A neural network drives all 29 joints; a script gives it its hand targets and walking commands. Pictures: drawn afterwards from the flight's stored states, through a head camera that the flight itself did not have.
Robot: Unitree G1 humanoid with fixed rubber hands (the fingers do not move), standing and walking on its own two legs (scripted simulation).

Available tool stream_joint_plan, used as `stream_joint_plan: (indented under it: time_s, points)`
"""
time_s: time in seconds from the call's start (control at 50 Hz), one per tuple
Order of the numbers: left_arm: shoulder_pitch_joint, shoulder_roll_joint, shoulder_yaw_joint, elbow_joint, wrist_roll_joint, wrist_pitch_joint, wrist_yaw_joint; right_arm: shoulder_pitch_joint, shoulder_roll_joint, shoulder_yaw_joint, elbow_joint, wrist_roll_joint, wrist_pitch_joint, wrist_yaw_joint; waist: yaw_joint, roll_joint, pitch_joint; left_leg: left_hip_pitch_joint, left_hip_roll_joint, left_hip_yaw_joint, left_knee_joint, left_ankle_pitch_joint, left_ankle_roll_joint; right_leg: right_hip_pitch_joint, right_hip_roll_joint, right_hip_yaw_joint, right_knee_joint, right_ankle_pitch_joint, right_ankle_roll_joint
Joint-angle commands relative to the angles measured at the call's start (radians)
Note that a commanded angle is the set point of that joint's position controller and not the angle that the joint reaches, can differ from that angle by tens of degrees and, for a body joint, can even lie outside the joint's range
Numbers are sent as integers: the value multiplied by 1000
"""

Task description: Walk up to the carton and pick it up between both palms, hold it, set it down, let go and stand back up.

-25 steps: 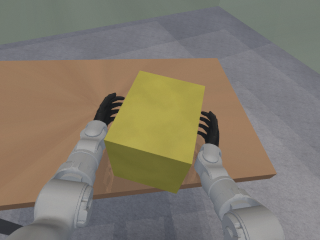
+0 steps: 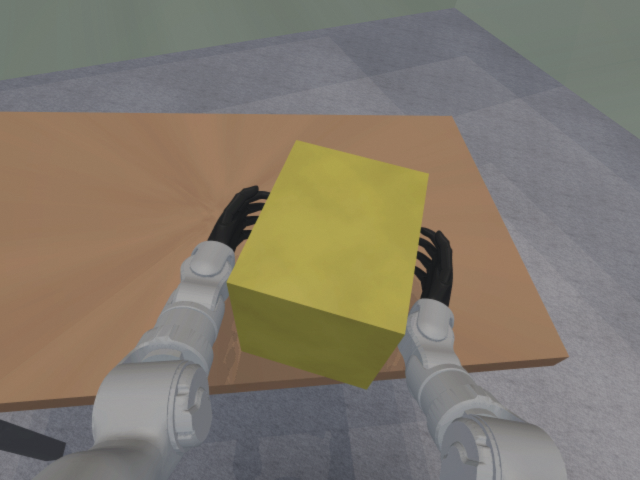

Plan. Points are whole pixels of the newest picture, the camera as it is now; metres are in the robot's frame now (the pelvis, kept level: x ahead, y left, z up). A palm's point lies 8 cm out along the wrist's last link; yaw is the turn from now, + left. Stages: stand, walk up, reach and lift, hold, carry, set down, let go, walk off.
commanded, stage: reach and lift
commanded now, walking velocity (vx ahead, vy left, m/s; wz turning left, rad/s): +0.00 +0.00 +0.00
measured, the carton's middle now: (331, 265) +0.41 -0.03 +0.01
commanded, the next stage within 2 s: none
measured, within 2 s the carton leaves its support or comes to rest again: leaves its support in 1.32 s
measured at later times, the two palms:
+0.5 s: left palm (229, 240) +0.43 +0.11 +0.04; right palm (434, 292) +0.35 -0.16 +0.02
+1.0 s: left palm (230, 241) +0.43 +0.11 +0.04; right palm (434, 292) +0.35 -0.16 +0.02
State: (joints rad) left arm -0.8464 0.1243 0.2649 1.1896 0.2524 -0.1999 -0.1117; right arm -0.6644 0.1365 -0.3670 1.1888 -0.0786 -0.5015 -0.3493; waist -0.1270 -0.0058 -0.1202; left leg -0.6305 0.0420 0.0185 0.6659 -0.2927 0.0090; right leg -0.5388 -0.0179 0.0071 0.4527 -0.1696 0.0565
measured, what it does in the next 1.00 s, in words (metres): stands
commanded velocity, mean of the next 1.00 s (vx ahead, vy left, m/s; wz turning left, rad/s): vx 0.00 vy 0.00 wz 0.00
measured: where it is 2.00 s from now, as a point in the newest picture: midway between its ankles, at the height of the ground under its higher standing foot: outside the picture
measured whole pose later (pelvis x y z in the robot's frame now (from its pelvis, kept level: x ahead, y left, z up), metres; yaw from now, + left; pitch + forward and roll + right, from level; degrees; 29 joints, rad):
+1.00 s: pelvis +0.01 -0.01 +0.01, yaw +1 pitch +12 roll -3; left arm -0.84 0.09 0.37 1.24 0.40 -0.29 -0.13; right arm -0.62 0.17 -0.52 1.20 -0.22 -0.60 -0.33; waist -0.09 -0.03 -0.07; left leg -0.50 0.04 0.02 0.53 -0.25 0.01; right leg -0.41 -0.02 0.00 0.32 -0.12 0.06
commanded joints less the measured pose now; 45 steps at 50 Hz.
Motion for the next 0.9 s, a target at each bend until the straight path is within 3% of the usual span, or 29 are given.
stream_joint_plan:
  time_s: [0.0,0.04,0.06,0.1,0.12,0.14,0.16,0.18,0.2,0.24,0.28,0.32,0.34,0.38,0.4,0.42,0.44,0.46,0.48,0.5,0.58,0.66,0.68,0.7,0.74,0.8,0.84,0.86,0.88]
  points:
    - [-409,-326,-14,27,127,-80,-16,-359,321,25,-75,-265,-77,97,4,115,-445,435,-22,25,-74,371,-73,121,77,-140,-70,145,-53]
    - [-452,-430,-36,1,150,-101,-30,-366,446,46,-31,-276,-83,136,4,144,-441,465,-20,24,-74,423,-81,124,80,-146,-66,154,-63]
    - [-459,-502,-48,49,187,-98,-44,-383,487,18,2,-326,-86,154,-19,140,-390,481,-10,16,-95,404,-79,104,81,-149,-89,113,-56]
    - [-441,-582,-27,97,218,-114,-60,-399,580,17,-16,-406,-91,178,-7,78,-338,467,-21,38,-132,350,-66,174,80,-150,-109,109,-55]
    - [-399,-589,-6,122,239,-113,-67,-371,611,34,-3,-402,-97,177,23,91,-345,455,-21,43,-122,399,-60,198,72,-131,-107,155,-58]
    - [-415,-626,-40,113,231,-110,-69,-373,595,21,11,-398,-100,181,-9,89,-359,493,-13,31,-131,394,-70,188,80,-142,-112,165,-60]
    - [-397,-611,-4,136,248,-104,-67,-364,584,31,16,-395,-102,179,28,116,-350,459,-14,38,-128,406,-66,206,76,-130,-107,158,-72]
    - [-376,-619,-25,148,243,-104,-70,-317,590,25,50,-386,-96,177,-3,109,-308,482,-19,32,-152,391,-64,224,80,-129,-132,170,-60]
    - [-367,-627,-23,118,233,-109,-73,-340,611,44,27,-388,-101,179,16,104,-305,459,-16,42,-141,415,-68,213,75,-126,-132,159,-66]
    - [-387,-648,-20,80,245,-125,-71,-339,605,27,42,-410,-111,178,7,101,-341,479,-10,25,-146,486,-81,228,74,-131,-133,198,-65]
    - [-378,-616,-3,102,247,-121,-74,-342,592,39,9,-422,-114,167,11,72,-310,448,-21,47,-159,405,-60,261,74,-122,-140,184,-56]
    - [-401,-626,-17,90,232,-122,-73,-352,595,50,14,-398,-120,171,14,112,-324,480,-3,36,-161,467,-72,238,82,-125,-141,196,-70]
    - [-398,-612,-9,112,236,-123,-79,-316,603,39,53,-413,-109,165,8,73,-289,462,-19,51,-162,442,-59,261,76,-119,-142,210,-56]
    - [-361,-638,-24,80,235,-107,-75,-309,600,59,42,-403,-119,155,10,101,-286,450,-21,55,-161,458,-71,265,76,-118,-141,232,-62]
    - [-363,-632,-29,107,254,-105,-79,-306,593,34,51,-417,-127,149,-27,118,-292,481,-17,43,-161,458,-70,246,78,-124,-156,220,-61]
    - [-330,-622,-6,100,253,-105,-80,-275,603,65,44,-401,-119,147,1,89,-293,470,-22,54,-159,415,-57,258,77,-122,-150,202,-60]
    - [-331,-619,-14,103,251,-110,-85,-269,591,70,37,-401,-118,148,-11,74,-272,494,-23,52,-174,414,-54,262,81,-127,-159,211,-56]
    - [-341,-602,16,78,257,-105,-89,-273,600,76,47,-411,-114,147,16,59,-264,472,-19,55,-185,413,-50,295,74,-121,-161,189,-56]
    - [-356,-608,2,78,251,-104,-93,-272,621,64,62,-410,-108,138,-6,69,-251,444,-31,60,-195,364,-43,282,65,-113,-168,195,-53]
    - [-378,-602,3,46,257,-104,-84,-317,616,84,23,-407,-109,146,22,91,-271,418,-29,62,-182,370,-46,288,71,-112,-139,201,-62]
    - [-405,-602,-17,55,228,-95,-86,-329,605,73,15,-400,-110,132,-4,85,-281,399,-32,66,-186,313,-38,282,67,-111,-150,192,-66]
    - [-387,-584,8,63,241,-110,-87,-320,618,84,29,-404,-113,137,12,65,-309,392,-28,64,-174,326,-35,266,66,-114,-140,190,-66]
    - [-385,-610,-16,36,244,-96,-83,-317,592,61,38,-393,-117,136,-14,102,-291,416,-25,55,-177,361,-49,265,74,-124,-147,203,-72]
    - [-383,-603,-3,70,244,-94,-86,-325,596,58,37,-419,-111,137,-3,69,-278,412,-30,67,-184,328,-39,264,69,-125,-151,176,-60]
    - [-424,-617,-19,28,244,-96,-79,-350,601,41,31,-420,-121,134,-24,98,-306,431,-23,59,-179,355,-52,255,80,-129,-151,178,-75]
    - [-397,-604,-8,29,247,-94,-84,-323,598,52,80,-406,-113,133,-11,104,-281,405,-23,55,-182,362,-48,266,74,-123,-149,193,-72]
    - [-406,-622,-18,6,240,-115,-73,-368,621,94,10,-406,-144,136,32,90,-367,430,-17,60,-168,435,-49,278,79,-120,-140,227,-70]
    - [-416,-640,-51,-8,241,-128,-67,-336,605,69,55,-394,-145,140,-14,102,-349,457,-21,59,-168,441,-63,232,89,-141,-151,237,-71]
    - [-468,-614,-23,-13,246,-124,-64,-373,583,64,54,-389,-146,144,13,114,-332,451,-19,59,-171,439,-59,235,84,-135,-150,209,-71]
